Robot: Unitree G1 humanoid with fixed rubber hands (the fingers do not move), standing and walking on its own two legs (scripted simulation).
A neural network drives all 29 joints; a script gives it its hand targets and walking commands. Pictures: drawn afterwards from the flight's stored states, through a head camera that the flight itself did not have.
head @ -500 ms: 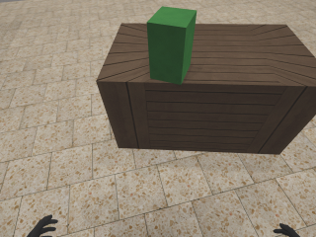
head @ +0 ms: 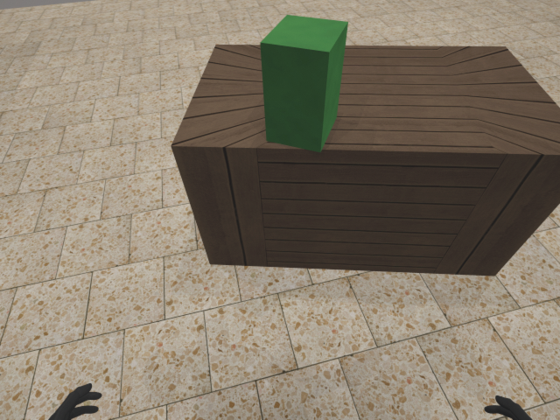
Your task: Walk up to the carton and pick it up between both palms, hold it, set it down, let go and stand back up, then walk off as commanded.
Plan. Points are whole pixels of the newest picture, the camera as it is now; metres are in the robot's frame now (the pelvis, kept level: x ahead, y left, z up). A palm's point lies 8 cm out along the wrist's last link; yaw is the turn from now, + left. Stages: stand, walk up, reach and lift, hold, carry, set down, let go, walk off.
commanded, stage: stand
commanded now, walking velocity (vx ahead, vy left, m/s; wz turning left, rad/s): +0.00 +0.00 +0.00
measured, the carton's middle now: (304, 85) +0.93 -0.01 +0.01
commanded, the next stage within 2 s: none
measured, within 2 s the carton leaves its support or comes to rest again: neither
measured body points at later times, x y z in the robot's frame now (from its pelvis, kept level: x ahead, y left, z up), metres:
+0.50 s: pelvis +0.00 +0.00 +0.00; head +0.02 +0.00 +0.45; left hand +0.13 +0.34 -0.08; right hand +0.14 -0.32 -0.10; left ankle +0.02 +0.13 -0.74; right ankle +0.02 -0.09 -0.74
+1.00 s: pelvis +0.00 +0.00 +0.00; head +0.01 +0.00 +0.45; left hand +0.12 +0.34 -0.08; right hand +0.13 -0.32 -0.09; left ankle +0.02 +0.13 -0.74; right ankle +0.02 -0.09 -0.74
